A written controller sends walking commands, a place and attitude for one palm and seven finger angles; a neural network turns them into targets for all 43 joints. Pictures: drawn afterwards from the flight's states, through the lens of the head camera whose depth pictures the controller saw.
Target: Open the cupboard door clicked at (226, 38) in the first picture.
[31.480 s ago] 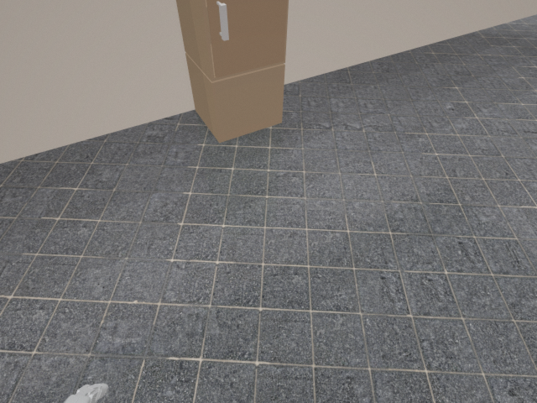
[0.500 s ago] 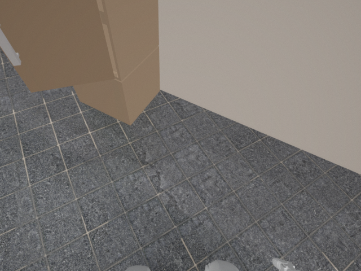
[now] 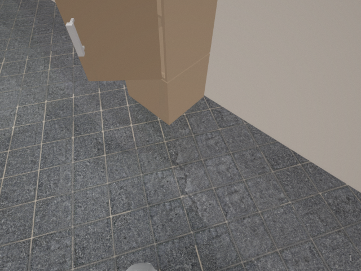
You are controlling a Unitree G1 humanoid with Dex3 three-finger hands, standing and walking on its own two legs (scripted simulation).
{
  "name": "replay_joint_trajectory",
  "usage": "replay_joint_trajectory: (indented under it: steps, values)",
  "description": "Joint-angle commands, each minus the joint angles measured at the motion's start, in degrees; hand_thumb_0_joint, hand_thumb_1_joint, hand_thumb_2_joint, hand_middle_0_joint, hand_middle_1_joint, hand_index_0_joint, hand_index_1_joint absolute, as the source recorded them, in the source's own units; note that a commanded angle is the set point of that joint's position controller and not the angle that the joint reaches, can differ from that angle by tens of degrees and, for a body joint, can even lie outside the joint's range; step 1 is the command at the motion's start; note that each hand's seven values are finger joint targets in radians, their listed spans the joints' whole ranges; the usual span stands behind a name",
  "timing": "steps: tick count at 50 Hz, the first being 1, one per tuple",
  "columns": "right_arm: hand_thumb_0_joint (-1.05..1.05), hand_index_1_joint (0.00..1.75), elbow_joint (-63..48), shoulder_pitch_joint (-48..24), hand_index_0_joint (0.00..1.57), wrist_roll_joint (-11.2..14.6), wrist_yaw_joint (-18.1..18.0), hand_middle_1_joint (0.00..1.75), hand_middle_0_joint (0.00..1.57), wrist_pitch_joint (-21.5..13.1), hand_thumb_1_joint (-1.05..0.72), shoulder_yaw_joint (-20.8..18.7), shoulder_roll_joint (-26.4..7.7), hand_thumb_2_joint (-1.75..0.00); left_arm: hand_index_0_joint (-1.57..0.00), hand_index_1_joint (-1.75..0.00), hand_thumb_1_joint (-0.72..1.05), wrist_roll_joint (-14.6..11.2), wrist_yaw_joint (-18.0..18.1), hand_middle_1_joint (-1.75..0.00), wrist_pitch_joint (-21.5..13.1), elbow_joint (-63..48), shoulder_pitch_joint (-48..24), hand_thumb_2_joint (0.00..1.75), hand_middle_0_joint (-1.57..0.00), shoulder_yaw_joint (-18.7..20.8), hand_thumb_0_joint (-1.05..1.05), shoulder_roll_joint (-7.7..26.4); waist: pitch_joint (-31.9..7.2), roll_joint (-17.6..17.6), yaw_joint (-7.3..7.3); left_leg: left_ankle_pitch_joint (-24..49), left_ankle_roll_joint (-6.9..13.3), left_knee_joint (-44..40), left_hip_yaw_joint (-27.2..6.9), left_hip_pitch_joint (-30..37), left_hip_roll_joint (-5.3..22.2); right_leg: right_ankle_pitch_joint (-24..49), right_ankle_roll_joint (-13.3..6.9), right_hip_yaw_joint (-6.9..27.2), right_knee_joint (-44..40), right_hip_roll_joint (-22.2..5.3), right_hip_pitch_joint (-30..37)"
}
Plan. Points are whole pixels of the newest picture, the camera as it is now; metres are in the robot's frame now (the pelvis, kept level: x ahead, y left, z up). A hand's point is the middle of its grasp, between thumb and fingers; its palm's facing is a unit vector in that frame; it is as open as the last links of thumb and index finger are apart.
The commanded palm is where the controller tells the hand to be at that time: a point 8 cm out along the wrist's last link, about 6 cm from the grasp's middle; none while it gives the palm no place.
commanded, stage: take the last steps up to it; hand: left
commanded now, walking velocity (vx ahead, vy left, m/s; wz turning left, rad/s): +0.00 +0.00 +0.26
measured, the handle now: (77, 37) +0.99 +0.51 -0.08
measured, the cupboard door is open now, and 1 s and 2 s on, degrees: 46 46 46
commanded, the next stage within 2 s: come to a stop and stand still in 1.52 s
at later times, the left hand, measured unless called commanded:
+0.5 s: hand out of the picture +0.05 +0.20 -0.16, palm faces +0.22 -0.95 -0.24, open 7.4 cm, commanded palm none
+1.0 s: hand (65, 244) +0.18 +0.31 -0.17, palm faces +0.25 -0.94 -0.21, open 7.4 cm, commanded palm none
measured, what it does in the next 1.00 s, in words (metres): walks ahead: left foot, then right foot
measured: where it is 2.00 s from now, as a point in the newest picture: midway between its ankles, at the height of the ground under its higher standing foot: (146, 214)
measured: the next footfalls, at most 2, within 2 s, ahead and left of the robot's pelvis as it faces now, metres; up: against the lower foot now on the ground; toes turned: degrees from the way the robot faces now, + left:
left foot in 0.06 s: +0.03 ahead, +0.12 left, +0.00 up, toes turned +5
right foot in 0.38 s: +0.06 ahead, -0.12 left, +0.00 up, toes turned +1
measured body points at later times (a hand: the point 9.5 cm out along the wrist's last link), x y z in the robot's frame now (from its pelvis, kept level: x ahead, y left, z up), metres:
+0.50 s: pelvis +0.05 +0.00 +0.00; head +0.07 -0.02 +0.45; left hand +0.04 +0.25 -0.14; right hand +0.12 -0.24 -0.16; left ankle +0.01 +0.13 -0.66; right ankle +0.02 -0.12 -0.74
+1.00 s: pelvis +0.18 +0.11 +0.00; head +0.20 +0.11 +0.45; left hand +0.17 +0.36 -0.15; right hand +0.27 -0.11 -0.15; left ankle +0.18 +0.21 -0.74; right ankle +0.23 +0.02 -0.68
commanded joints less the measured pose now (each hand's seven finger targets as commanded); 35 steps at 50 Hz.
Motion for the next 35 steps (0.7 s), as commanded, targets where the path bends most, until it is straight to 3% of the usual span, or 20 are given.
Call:
replay_joint_trajectory:
  steps: [1, 2, 3, 4, 6, 9, 13, 16, 17, 18, 19, 20, 21, 23, 25, 29, 31, 33, 34, 35]
  values:
    - [0.0, 0.3, -2.6, 3.4, 0.2, -0.1, -0.6, 0.3, 0.2, -2.8, -0.9, -0.4, -5.2, -0.9, -0.2, -0.3, 0.9, -0.8, 0.8, -0.3, -0.6, -1.4, 2.1, 0.9, -0.2, 3.3, 0.0, 11.1, -10.6, -2.8, -0.93, 18.9, 2.4, -21.5, -2.1, 13.9, 3.0, 24.8, -1.8, 4.1, 3.9, -8.1, 1.2]
    - [0.0, 0.3, -2.6, 5.5, 0.2, -0.9, -0.9, 0.3, 0.2, -3.3, -0.9, -1.4, -10.8, -0.9, -0.2, -0.3, 0.9, -1.3, 0.5, -0.3, -0.1, -2.8, 3.1, 0.9, -0.2, 2.7, 0.0, 7.5, -12.6, 12.9, -1.62, 37.7, 8.6, -21.4, -18.4, 21.0, 16.2, 2.6, 2.2, 0.5, 12.9, -1.7, -10.4]
    - [0.0, 0.3, -2.2, 7.4, 0.2, -1.1, -1.4, 0.3, 0.2, -2.5, -0.9, -2.0, -13.8, -0.9, -0.2, -0.3, 0.9, -1.0, 0.6, -0.3, 0.5, -4.0, 0.2, 0.9, -0.2, 1.6, 0.0, 6.2, -11.4, 17.1, -3.28, 44.5, 15.3, -23.3, -23.5, 17.5, 23.6, -19.6, 2.6, 3.8, 21.0, 1.0, -13.3]
    - [0.0, 0.3, -1.9, 7.5, 0.2, -1.3, -2.2, 0.3, 0.2, -2.6, -0.9, -1.8, -12.6, -0.9, -0.2, -0.3, 0.9, -0.7, 0.8, -0.3, 1.3, -3.8, -2.7, 0.9, -0.2, 1.9, 0.0, 7.0, -9.8, 13.8, -3.64, 40.4, 16.2, -24.2, -23.3, 14.2, 21.4, -18.1, 2.1, 7.3, 26.3, 1.6, -14.3]
    - [0.0, 0.3, -2.5, 3.8, 0.2, -1.2, -3.2, 0.3, 0.2, -2.9, -0.9, -0.8, -9.9, -0.9, -0.2, -0.3, 0.9, -0.8, 0.3, -0.3, 1.5, -1.7, -2.6, 0.9, -0.2, 2.1, 0.0, 6.8, -7.9, 14.3, -1.42, 36.1, 14.8, -24.3, -19.3, 11.8, 17.8, -12.3, 2.1, 10.0, 29.9, 1.3, -15.7]
    - [0.0, 0.3, -1.7, 5.4, 0.2, -1.1, -3.1, 0.3, 0.2, -3.9, -0.9, -0.3, -8.6, -0.9, -0.2, -0.3, 0.9, -0.5, -0.7, -0.3, 0.6, -0.4, -2.0, 0.9, -0.2, 1.9, 0.0, 5.4, -9.9, 10.7, -1.01, 33.3, 13.6, -24.0, -15.1, 17.1, 14.2, -9.7, 1.6, 7.2, 26.4, 2.9, -15.9]
    - [0.0, 0.3, -0.5, 6.5, 0.2, -1.1, -2.6, 0.3, 0.2, -4.1, -0.9, -0.7, -8.8, -0.9, -0.2, -0.3, 0.9, -0.4, -1.6, -0.3, -0.5, -0.5, -3.3, 0.9, -0.2, 1.7, 0.0, 4.3, -7.6, 10.9, -1.38, 19.5, 13.4, -25.0, -15.4, 13.9, 12.3, -10.0, 1.0, 3.9, 13.4, 4.9, -10.2]
    - [0.0, 0.3, -0.9, 3.6, 0.2, -0.5, -2.2, 0.3, 0.2, -3.9, -0.9, -0.8, -8.4, -0.9, -0.2, -0.3, 0.9, -0.3, -1.9, -0.3, -1.3, 1.7, 3.5, 0.9, -0.2, 2.4, 0.0, 5.1, -6.5, 9.1, 2.35, 6.9, 10.8, -21.3, -13.7, 3.6, 8.7, -1.8, 0.6, 2.4, -0.9, 6.2, 4.5]
    - [0.0, 0.3, -1.5, 2.1, 0.2, -0.2, -1.9, 0.3, 0.2, -4.0, -0.9, -0.6, -6.6, -0.9, -0.2, -0.3, 0.9, 0.0, -1.5, -0.3, -1.8, 3.0, 8.1, 0.9, -0.2, 3.1, 0.0, 6.9, -6.1, 3.4, 4.94, 1.0, 8.3, -14.2, -10.3, -5.0, 4.8, -1.9, -0.3, 6.0, -8.0, 2.8, 14.1]
    - [0.0, 0.3, -3.3, 1.8, 0.2, 0.4, -1.4, 0.3, 0.2, -4.2, -0.9, 0.0, -2.4, -0.9, -0.2, -0.3, 0.9, 0.8, -0.9, -0.3, -2.4, 4.2, 12.9, 0.9, -0.2, 4.3, 0.0, 12.4, -5.6, -13.8, 7.02, -7.6, 4.2, 1.1, -2.6, -18.9, -2.2, -11.4, -5.1, 25.6, -17.3, -13.0, 22.6]
    - [0.0, 0.3, -5.6, -2.5, 0.2, -0.6, -0.8, 0.3, 0.2, -3.9, -0.9, -0.2, -4.8, -0.9, -0.2, -0.3, 0.9, 0.2, -0.4, -0.3, -2.3, 4.1, 15.4, 0.9, -0.2, 4.5, 0.0, 15.3, -2.3, -15.1, 8.56, -11.2, 3.1, 13.9, -4.9, -22.9, -1.2, -16.3, -10.3, 38.4, -24.0, -22.9, 16.4]
    - [0.0, 0.3, -5.7, -4.2, 0.2, -1.0, -0.5, 0.3, 0.2, -3.6, -0.9, -0.8, -5.7, -0.9, -0.2, -0.3, 0.9, 0.0, 0.0, -0.3, -2.7, 3.7, 13.3, 0.9, -0.2, 4.3, 0.0, 14.1, 0.6, -11.7, 6.85, -5.0, 2.9, 20.7, -8.3, -23.6, 1.6, -20.7, -11.8, 39.7, -24.6, -22.5, 10.4]
    - [0.0, 0.3, -5.0, -4.1, 0.2, -1.0, -0.1, 0.3, 0.2, -3.3, -0.9, -1.2, -5.5, -0.9, -0.2, -0.3, 0.9, 0.1, 0.4, -0.3, -2.9, 3.5, 10.3, 0.9, -0.2, 3.9, 0.0, 11.8, 1.9, -10.3, 4.98, -0.6, 2.6, 23.6, -8.5, -24.0, 3.5, -19.5, -11.0, 35.9, -24.4, -21.0, 8.4]
    - [0.0, 0.3, -3.1, -2.4, 0.2, -1.0, 0.8, 0.3, 0.2, -2.8, -0.9, -0.9, -3.6, -0.9, -0.2, -0.3, 0.9, -0.1, 0.2, -0.3, -3.9, 3.0, 6.3, 0.9, -0.2, 2.7, 0.0, 8.2, 2.9, -8.3, 2.11, 8.5, 1.1, 22.4, -6.6, -20.5, 5.3, -4.9, -7.2, 19.7, -23.3, -15.3, 4.0]
    - [0.0, 0.3, -1.9, -0.8, 0.2, -0.8, 1.2, 0.3, 0.2, -2.7, -0.9, -0.4, -2.0, -0.9, -0.2, -0.3, 0.9, -0.1, 0.1, -0.3, -4.7, 4.1, 7.8, 0.9, -0.2, 2.5, 0.0, 7.4, 0.7, -9.4, 1.9, 11.6, 0.2, 18.2, -3.3, -18.7, 5.0, 9.2, -5.9, 11.6, -21.4, -12.5, 6.9]
    - [0.0, 0.3, -2.4, -3.6, 0.2, -0.4, 2.0, 0.3, 0.2, -3.2, -0.9, 0.5, 0.7, -0.9, -0.2, -0.3, 0.9, 0.0, 0.2, -0.3, -5.1, 7.4, 12.9, 0.9, -0.2, 2.5, 0.0, 8.7, -1.8, -6.8, 3.57, 12.7, 0.2, 5.4, 1.6, -16.1, 3.4, 24.8, -5.5, 5.2, -18.0, -11.4, 12.7]
    - [0.0, 0.3, -3.1, -5.2, 0.2, -0.3, 2.2, 0.3, 0.2, -3.6, -0.9, 0.8, 0.9, -0.9, -0.2, -0.3, 0.9, 0.2, 0.2, -0.3, -5.0, 8.5, 13.1, 0.9, -0.2, 2.6, 0.0, 9.0, -1.5, -9.6, 3.91, 12.4, 0.8, -0.8, 2.7, -13.9, 3.2, 25.1, -5.3, 4.2, -16.8, -11.9, 13.2]
    - [0.0, 0.3, -3.4, -4.9, 0.2, -0.2, 2.2, 0.3, 0.2, -4.2, -0.9, 1.0, 0.3, -0.9, -0.2, -0.3, 0.9, 0.3, 0.3, -0.3, -4.6, 8.5, 11.7, 0.9, -0.2, 2.9, 0.0, 9.8, -1.8, -10.5, 3.32, 11.4, 1.9, -6.0, 3.0, -8.5, 2.8, 24.5, -4.9, 3.5, -15.0, -12.8, 11.5]
    - [0.0, 0.3, -3.0, -3.0, 0.2, -0.3, 2.0, 0.3, 0.2, -4.5, -0.9, 0.9, -0.3, -0.9, -0.2, -0.3, 0.9, 0.3, 0.3, -0.3, -4.4, 8.4, 10.7, 0.9, -0.2, 3.1, 0.0, 10.2, -2.0, -10.0, 2.18, 10.8, 2.5, -8.4, 3.8, -4.1, 2.0, 25.1, -4.7, 3.2, -13.1, -12.9, 9.7]
    - [0.0, 0.3, -1.6, 1.6, 0.2, -0.5, 1.6, 0.3, 0.2, -5.0, -0.9, 0.7, -1.3, -0.9, -0.2, -0.3, 0.9, 0.1, 0.3, -0.3, -4.2, 8.3, 9.5, 0.9, -0.2, 3.3, 0.0, 10.3, -3.9, -8.3, -0.5, 12.4, 3.1, -12.7, 5.3, 4.4, 0.3, 26.8, -3.9, 1.6, -8.1, -11.4, 6.5]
